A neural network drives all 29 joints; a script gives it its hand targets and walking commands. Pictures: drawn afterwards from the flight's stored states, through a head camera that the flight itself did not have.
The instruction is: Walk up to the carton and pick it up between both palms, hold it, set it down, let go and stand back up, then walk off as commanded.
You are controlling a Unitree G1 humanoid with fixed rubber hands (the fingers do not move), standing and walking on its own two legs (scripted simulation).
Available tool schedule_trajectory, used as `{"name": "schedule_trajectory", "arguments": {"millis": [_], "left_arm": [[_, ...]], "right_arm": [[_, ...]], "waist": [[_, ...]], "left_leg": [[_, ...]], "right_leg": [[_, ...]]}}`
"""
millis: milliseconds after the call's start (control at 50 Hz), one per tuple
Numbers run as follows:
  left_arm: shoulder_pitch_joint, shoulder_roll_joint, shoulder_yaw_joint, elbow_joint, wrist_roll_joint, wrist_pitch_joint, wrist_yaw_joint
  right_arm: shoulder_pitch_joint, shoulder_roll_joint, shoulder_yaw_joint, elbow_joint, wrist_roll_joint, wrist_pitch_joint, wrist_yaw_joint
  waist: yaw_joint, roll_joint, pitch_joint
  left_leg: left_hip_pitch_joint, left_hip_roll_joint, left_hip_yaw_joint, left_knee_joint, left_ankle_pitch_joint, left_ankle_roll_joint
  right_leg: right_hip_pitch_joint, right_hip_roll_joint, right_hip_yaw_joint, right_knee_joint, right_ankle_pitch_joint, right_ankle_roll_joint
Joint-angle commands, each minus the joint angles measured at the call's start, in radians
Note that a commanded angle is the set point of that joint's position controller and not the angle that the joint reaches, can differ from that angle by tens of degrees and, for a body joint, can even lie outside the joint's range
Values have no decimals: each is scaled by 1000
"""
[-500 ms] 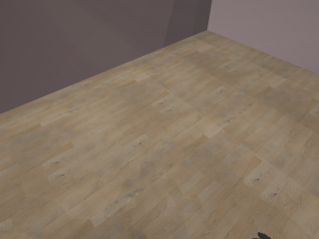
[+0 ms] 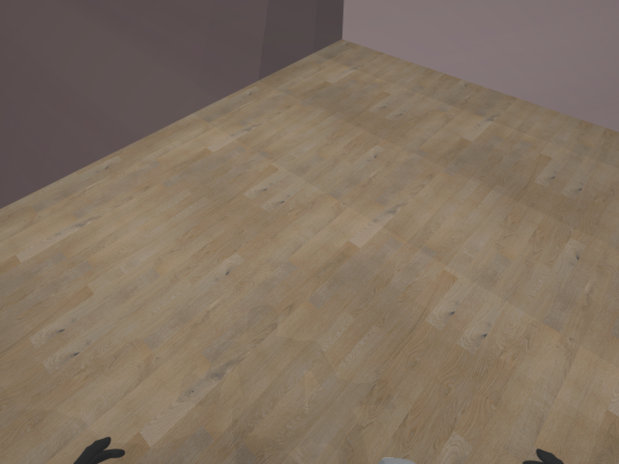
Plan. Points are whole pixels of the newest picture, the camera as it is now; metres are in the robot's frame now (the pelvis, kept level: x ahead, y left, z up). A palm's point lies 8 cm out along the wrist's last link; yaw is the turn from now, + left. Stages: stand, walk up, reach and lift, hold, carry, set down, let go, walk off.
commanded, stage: walk up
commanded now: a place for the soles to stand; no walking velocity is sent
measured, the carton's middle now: out of the picture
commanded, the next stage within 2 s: none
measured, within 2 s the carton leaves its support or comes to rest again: neither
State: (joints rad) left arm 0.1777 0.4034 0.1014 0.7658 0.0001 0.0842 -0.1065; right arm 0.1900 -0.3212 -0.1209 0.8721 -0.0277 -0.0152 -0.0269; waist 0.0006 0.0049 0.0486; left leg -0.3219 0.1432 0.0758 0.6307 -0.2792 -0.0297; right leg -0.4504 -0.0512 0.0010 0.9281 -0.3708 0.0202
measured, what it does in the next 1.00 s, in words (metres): steps to the right, turning right: right foot, then left foot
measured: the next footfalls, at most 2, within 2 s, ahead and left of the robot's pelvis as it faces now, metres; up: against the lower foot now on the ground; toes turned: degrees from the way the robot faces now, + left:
right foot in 0.06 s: +0.09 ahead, -0.16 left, +0.00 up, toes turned -4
left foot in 0.40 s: +0.03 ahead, -0.05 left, +0.00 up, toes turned -9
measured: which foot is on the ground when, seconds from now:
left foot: down 0.00-0.06, up 0.08-0.38, down 0.40-0.80, up 0.82-1.00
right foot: up 0.00-0.04, down 0.06-0.40, up 0.42-0.78, down 0.80-1.00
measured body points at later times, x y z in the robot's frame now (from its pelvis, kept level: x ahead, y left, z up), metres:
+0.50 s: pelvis -0.06 -0.09 +0.01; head -0.04 -0.10 +0.46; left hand +0.15 +0.16 -0.08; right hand -0.04 -0.43 -0.10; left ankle -0.01 -0.04 -0.72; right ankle -0.02 -0.19 -0.68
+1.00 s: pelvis -0.13 -0.19 +0.01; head -0.12 -0.24 +0.45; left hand +0.12 +0.02 -0.07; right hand -0.19 -0.52 -0.12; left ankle -0.08 -0.12 -0.69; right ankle -0.10 -0.34 -0.72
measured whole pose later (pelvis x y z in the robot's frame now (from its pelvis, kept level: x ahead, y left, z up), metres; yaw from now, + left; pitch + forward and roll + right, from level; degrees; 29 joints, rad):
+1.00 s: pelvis -0.13 -0.19 +0.01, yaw -31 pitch -1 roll +2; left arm 0.28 0.39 0.08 0.64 0.00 0.09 -0.11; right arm 0.15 -0.38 -0.11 0.87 -0.01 0.01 -0.02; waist 0.02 0.04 0.09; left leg -0.39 0.01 0.17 0.87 -0.47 0.00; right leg -0.41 0.05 0.14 0.56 -0.13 -0.02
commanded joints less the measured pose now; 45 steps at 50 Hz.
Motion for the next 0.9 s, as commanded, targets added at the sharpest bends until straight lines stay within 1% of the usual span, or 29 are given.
{"name": "schedule_trajectory", "arguments": {"millis": [0, 20, 40, 60, 80, 120, 140, 180, 220, 240, 300, 340, 360, 380, 400, 420, 480, 500, 580, 620, 640, 720, 740, 760, 780, 800, 820, 840, 880], "left_arm": [[135, 149, 57, -80, 54, -31, 5], [214, 176, 69, -36, 62, -35, 12], [240, 290, 93, -35, 83, -38, 18], [175, 351, 99, -66, 82, -40, 24], [153, 381, 107, -99, 72, -29, 31], [49, 309, 92, -140, 79, -25, 37], [-4, 289, 85, -149, 71, -28, 41], [-46, 230, 65, -199, 71, -31, 31], [-19, 202, 57, -208, 69, -27, 21], [16, 191, 56, -221, 63, -24, 21], [18, 200, 49, -227, 63, -21, 15], [-45, 188, 36, -253, 64, -23, 10], [-60, 157, 24, -278, 58, -21, 3], [12, 93, 7, -250, 60, -21, -1], [85, 153, 33, -201, 88, -9, 6], [119, 225, 47, -191, 106, -3, 3], [129, 200, 46, -149, 78, -12, -19], [158, 191, 44, -151, 64, -16, -30], [94, 158, 23, -181, 42, -17, -31], [38, 172, 32, -190, 53, -18, -30], [76, 168, 26, -190, 45, -21, -30], [180, 188, 46, -151, 43, -35, -20], [233, 199, 50, -114, 54, -29, -11], [282, 235, 67, -98, 69, -26, -2], [266, 300, 79, -128, 76, -29, 6], [140, 370, 95, -168, 86, -21, 6], [61, 389, 108, -206, 79, -21, 8], [27, 329, 90, -222, 78, -20, 11], [10, 278, 65, -229, 63, -25, 11]], "right_arm": [[-131, -360, -59, -92, -5, 0, 3], [-152, -294, -48, -105, -8, 10, 4], [-144, -183, -7, -146, 6, 15, 3], [-155, -175, 19, -157, 19, 26, -9], [-173, -228, 12, -174, 14, 32, -16], [-165, -256, 3, -134, 24, 20, -6], [-77, -267, -2, -103, 30, 23, -5], [44, -259, -2, -65, 25, 16, -5], [14, -245, 3, -55, 27, 4, -9], [17, -247, 8, -62, 27, 0, -13], [49, -252, 5, -57, 22, 1, -22], [131, -243, -3, -37, 10, -14, -33], [202, -283, -16, -34, -1, -13, -38], [157, -393, -53, -42, -10, -10, -41], [40, -420, -59, -92, -14, -6, -45], [-74, -371, -45, -149, 0, -11, -42], [-138, -310, -34, -145, 1, -34, -43], [-133, -305, -39, -140, 4, -38, -39], [-76, -333, -58, -118, 3, -22, -15], [-58, -359, -76, -129, 4, -20, -9], [-57, -378, -80, -119, 9, -18, -1], [-135, -372, -76, -125, -3, -4, 10], [-162, -338, -70, -131, 1, 3, 8], [-187, -291, -49, -143, -1, 14, 3], [-146, -242, -28, -170, 25, 19, 7], [-149, -245, -16, -184, 19, 18, 6], [-115, -289, -22, -167, 22, 8, 7], [-101, -276, -20, -137, 35, 3, 9], [1, -286, -32, -95, 31, 4, 6]], "waist": [[95, 228, -163], [133, 102, -132], [145, -189, -79], [117, -334, -65], [117, -320, -55], [71, -181, 6], [42, -189, -16], [4, -215, -97], [30, -146, -113], [44, -122, -125], [38, -182, -144], [-26, -175, -136], [-64, -91, -169], [-73, 130, -248], [-31, 193, -143], [13, 61, -83], [60, 14, -22], [58, 75, -49], [11, 126, -51], [-19, 146, -46], [3, 175, -53], [72, 146, -145], [87, 85, -124], [146, -51, -84], [118, -270, -32], [82, -396, 39], [54, -388, 67], [36, -282, 54], [0, -258, -49]], "left_leg": [[82, 165, 13, -11, 262, 185], [-38, 40, 76, 192, 105, 138], [-291, -113, 87, 396, -272, 83], [-443, -158, 30, 458, -353, 39], [-386, -138, -59, 523, -357, 59], [-313, -131, -78, 493, -235, 55], [-296, -130, -69, 463, -174, 36], [-190, -156, -58, 370, -129, 33], [-144, -184, -57, 224, -136, 38], [-113, -196, -53, 159, -139, 46], [14, -229, -57, -6, -125, 55], [190, -204, -62, -156, -33, 81], [376, -136, -122, -375, -9, 120], [575, 135, -406, -403, -196, 175], [360, 401, -529, -518, -288, 280], [193, 424, -474, -540, -266, 267], [45, 214, -161, -446, -91, 160], [88, 158, -82, -431, -60, 128], [246, 162, -27, -325, 94, 165], [227, 184, -21, -309, 14, 191], [200, 190, 34, -277, 22, 195], [65, 134, 93, -113, -35, 166], [-18, 92, 138, 10, -136, 146], [-136, 35, 118, 152, -234, 124], [-231, -80, 141, 285, -341, 73], [-288, -158, 9, 422, -369, 26], [-223, -156, -55, 446, -368, 35], [-233, -131, -66, 403, -278, 19], [-141, -141, -35, 341, -182, 14]], "right_leg": [[157, 3, -37, -344, 57, -26], [240, 31, 9, -467, 119, -49], [328, -121, 346, -573, 288, -110], [286, -177, 568, -671, 284, -171], [184, -204, 651, -739, 143, -217], [116, -113, 575, -708, 139, -221], [150, -63, 493, -677, 144, -170], [188, -28, 439, -630, 182, -198], [230, -61, 476, -614, 299, -227], [248, -50, 491, -632, 332, -192], [211, -56, 551, -709, 231, -162], [59, -13, 486, -681, 176, -153], [-85, 66, 397, -636, 38, -58], [-294, 189, 236, -389, -128, 30], [-357, 158, 155, -34, -78, 36], [-273, 100, 164, 123, -48, 50], [-142, 61, 143, 213, 122, 23], [-119, 44, 119, 189, 176, 24], [-173, -14, 24, 11, 103, 38], [-134, -41, 11, -53, 81, 34], [-98, -71, 21, -149, 80, 27], [155, -3, -66, -306, 84, -14], [207, 14, -37, -378, 116, -40], [250, 25, 80, -470, 77, -86], [179, -98, 387, -640, -41, -176], [-18, -128, 659, -788, -174, -235], [-67, -135, 726, -818, -163, -268], [-7, -81, 619, -770, -105, -231], [79, -21, 538, -684, 39, -192]]}}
